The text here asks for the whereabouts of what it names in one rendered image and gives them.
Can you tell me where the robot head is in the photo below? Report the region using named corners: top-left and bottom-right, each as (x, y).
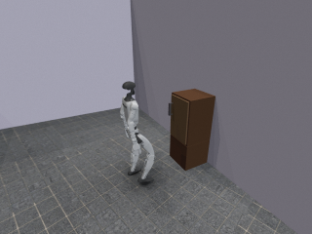
top-left (122, 81), bottom-right (136, 102)

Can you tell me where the robot right shin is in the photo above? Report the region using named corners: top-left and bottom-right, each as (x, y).
top-left (142, 155), bottom-right (156, 178)

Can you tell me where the left robot forearm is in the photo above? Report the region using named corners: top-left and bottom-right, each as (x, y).
top-left (120, 115), bottom-right (129, 128)

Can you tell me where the left robot upper arm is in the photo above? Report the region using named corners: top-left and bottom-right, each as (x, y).
top-left (120, 96), bottom-right (125, 117)

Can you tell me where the cupboard door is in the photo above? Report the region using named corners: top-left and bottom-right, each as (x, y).
top-left (170, 95), bottom-right (189, 145)

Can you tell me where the handle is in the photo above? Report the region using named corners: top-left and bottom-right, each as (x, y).
top-left (168, 102), bottom-right (173, 116)

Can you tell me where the robot left hand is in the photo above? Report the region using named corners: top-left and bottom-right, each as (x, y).
top-left (124, 128), bottom-right (129, 138)

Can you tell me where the robot right hand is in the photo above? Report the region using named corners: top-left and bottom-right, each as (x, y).
top-left (132, 143), bottom-right (141, 156)

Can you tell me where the right robot forearm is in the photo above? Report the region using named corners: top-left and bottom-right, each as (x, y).
top-left (128, 122), bottom-right (137, 144)

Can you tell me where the right robot upper arm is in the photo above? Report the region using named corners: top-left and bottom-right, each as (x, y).
top-left (127, 101), bottom-right (138, 126)

